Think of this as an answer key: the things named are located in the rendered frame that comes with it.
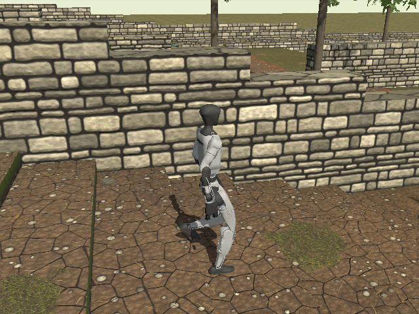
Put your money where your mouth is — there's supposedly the robot left upper arm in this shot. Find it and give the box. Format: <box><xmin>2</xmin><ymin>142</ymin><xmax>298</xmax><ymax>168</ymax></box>
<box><xmin>192</xmin><ymin>128</ymin><xmax>203</xmax><ymax>160</ymax></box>

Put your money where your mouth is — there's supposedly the humanoid robot head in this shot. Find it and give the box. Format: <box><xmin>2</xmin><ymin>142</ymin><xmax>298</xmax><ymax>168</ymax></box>
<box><xmin>199</xmin><ymin>104</ymin><xmax>221</xmax><ymax>136</ymax></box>

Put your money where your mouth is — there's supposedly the robot right forearm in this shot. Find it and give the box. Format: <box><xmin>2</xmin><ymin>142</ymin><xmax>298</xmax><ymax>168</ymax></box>
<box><xmin>200</xmin><ymin>166</ymin><xmax>213</xmax><ymax>204</ymax></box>

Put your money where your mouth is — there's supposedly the right robot hand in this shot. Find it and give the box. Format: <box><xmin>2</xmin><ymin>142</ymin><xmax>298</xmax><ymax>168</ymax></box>
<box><xmin>205</xmin><ymin>202</ymin><xmax>218</xmax><ymax>220</ymax></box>

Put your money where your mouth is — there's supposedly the robot right upper arm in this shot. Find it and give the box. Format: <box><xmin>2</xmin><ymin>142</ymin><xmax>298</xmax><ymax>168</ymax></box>
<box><xmin>199</xmin><ymin>135</ymin><xmax>222</xmax><ymax>173</ymax></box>

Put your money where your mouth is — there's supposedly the right robot thigh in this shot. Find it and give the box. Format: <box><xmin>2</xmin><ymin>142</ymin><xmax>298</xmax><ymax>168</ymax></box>
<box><xmin>211</xmin><ymin>188</ymin><xmax>236</xmax><ymax>237</ymax></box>

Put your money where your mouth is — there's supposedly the left robot hand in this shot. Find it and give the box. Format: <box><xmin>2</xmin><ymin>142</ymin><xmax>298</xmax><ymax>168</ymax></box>
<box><xmin>215</xmin><ymin>174</ymin><xmax>223</xmax><ymax>187</ymax></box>

